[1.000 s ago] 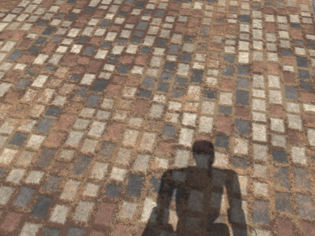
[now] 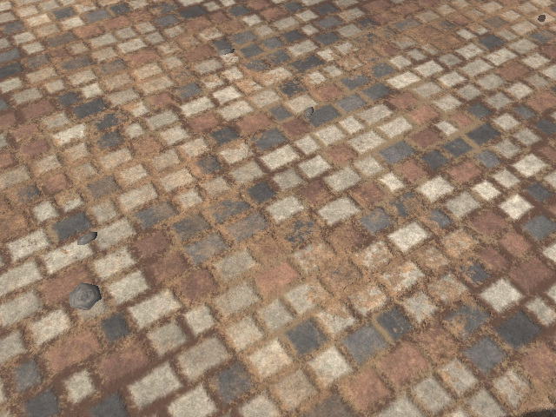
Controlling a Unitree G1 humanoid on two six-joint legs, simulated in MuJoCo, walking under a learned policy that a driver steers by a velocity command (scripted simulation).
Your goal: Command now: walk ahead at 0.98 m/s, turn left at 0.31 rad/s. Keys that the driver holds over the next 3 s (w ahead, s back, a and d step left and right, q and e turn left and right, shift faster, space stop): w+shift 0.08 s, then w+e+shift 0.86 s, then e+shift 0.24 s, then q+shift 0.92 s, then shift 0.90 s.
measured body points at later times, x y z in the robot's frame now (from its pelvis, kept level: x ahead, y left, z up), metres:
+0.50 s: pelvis +0.44 +0.05 +0.00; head +0.45 +0.05 +0.45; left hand +0.62 +0.30 -0.10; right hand +0.43 -0.24 -0.11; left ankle +0.45 +0.18 -0.73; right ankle +0.40 -0.08 -0.62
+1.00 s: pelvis +0.82 -0.13 +0.00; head +0.83 -0.16 +0.45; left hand +1.00 +0.07 -0.11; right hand +0.87 -0.46 -0.05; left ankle +1.04 -0.01 -0.64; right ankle +0.79 -0.14 -0.73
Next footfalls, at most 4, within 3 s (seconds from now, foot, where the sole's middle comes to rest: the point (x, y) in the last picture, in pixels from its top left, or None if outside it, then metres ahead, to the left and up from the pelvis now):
0.30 left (217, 405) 0.49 0.18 -0.77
0.78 right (356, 288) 0.82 -0.17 -0.77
1.20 left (394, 184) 1.21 -0.31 -0.77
1.56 right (426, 231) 1.03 -0.39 -0.77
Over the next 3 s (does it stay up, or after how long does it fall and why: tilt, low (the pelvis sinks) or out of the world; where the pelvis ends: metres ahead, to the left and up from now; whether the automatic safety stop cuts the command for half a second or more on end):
stays up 1.14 -0.28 0.00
